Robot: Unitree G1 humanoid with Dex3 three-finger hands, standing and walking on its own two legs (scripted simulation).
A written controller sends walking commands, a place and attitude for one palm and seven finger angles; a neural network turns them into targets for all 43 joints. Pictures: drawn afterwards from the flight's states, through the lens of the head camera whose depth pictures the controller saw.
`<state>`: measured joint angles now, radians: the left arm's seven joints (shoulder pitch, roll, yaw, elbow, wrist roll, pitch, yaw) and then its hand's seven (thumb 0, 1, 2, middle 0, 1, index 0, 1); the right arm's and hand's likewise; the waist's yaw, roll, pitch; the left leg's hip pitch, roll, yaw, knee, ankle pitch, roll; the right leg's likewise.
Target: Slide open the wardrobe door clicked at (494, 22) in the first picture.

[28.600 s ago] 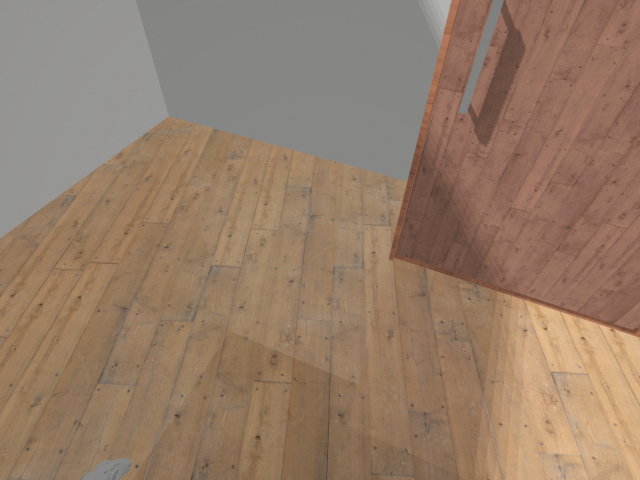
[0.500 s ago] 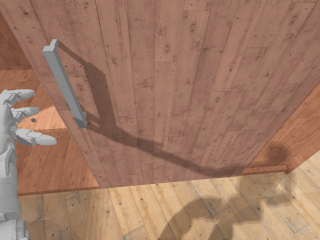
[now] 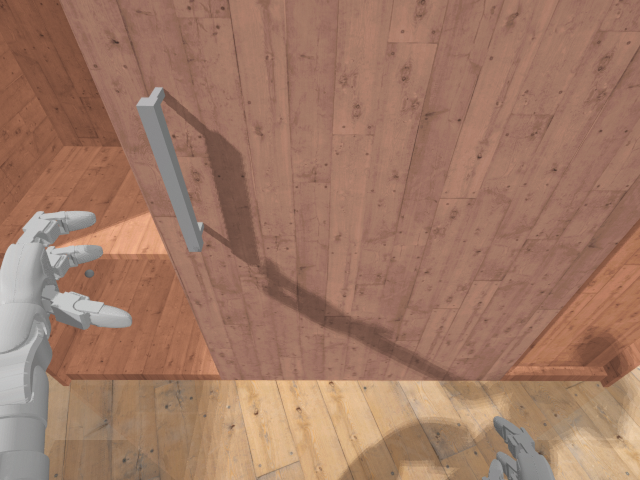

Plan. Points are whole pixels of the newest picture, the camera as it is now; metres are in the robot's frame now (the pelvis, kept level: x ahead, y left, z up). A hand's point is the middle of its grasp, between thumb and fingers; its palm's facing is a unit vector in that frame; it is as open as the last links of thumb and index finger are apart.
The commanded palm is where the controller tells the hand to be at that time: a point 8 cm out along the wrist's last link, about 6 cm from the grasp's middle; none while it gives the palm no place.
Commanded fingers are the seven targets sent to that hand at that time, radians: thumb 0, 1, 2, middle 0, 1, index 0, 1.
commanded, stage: slip the hand off the handle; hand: left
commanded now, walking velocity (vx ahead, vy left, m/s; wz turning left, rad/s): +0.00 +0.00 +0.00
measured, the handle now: (179, 179) +0.50 +0.27 +0.10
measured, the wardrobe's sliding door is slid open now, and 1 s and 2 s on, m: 0.49 0.49 0.49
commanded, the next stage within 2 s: draw the hand back to the body in 0.22 s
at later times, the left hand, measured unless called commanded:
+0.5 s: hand (85, 263) +0.30 +0.30 +0.13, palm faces +0.15 -0.99 -0.01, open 14.6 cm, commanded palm +0.26 +0.35 +0.12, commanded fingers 0.00 -0.55 0.20 -0.25 -1.15 -0.25 -1.15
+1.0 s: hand (42, 308) +0.24 +0.31 +0.14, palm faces +0.42 -0.88 -0.22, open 13.9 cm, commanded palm +0.19 +0.33 +0.16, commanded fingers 0.00 -0.04 0.44 -0.23 -0.85 -0.23 -0.85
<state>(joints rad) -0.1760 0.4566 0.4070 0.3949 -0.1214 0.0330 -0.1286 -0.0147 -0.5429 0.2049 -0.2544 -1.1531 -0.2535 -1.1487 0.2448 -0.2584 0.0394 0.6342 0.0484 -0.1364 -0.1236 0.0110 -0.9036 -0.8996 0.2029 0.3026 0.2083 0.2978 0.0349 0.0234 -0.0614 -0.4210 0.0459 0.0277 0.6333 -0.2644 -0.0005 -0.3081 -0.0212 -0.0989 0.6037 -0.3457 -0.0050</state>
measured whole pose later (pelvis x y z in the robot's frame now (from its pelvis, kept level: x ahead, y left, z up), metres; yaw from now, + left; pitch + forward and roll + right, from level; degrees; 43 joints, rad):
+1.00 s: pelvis -0.01 +0.01 +0.01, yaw +0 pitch -3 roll -1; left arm 0.13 0.37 0.38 -0.03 -0.17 -0.02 -0.03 -0.01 -0.35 0.30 -0.25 -1.04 -0.24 -1.04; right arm 0.18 -0.23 0.08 0.63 0.02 -0.24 -0.11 0.01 -0.90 -0.90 0.20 0.30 0.21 0.30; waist 0.07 0.03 0.00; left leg -0.27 0.02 0.04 0.52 -0.21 0.02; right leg -0.16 -0.04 -0.09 0.49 -0.28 0.01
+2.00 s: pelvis +0.02 -0.01 +0.02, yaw -1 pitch -5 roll +0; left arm 0.46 0.34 0.34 -0.40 -0.08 -0.06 0.10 0.01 0.89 0.90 -0.21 -0.31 -0.21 -0.30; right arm 0.19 -0.22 0.02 0.65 -0.01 -0.10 -0.09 0.01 -0.90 -0.90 0.20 0.30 0.21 0.30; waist 0.08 0.05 0.00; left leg -0.10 0.04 0.06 0.41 -0.21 -0.01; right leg -0.01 -0.02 -0.07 0.39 -0.29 -0.01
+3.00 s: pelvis -0.14 +0.04 +0.00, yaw +5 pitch -2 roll -5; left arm 0.39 0.44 0.43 -0.46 -0.03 -0.26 0.13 0.01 0.89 0.90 -0.21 -0.30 -0.21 -0.30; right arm 0.20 -0.20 -0.02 0.59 0.00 -0.13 -0.09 0.01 -0.90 -0.90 0.20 0.30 0.21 0.30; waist -0.02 0.03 0.03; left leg -0.47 0.04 -0.01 0.49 -0.09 0.07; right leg -0.33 0.10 0.01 0.77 -0.38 0.01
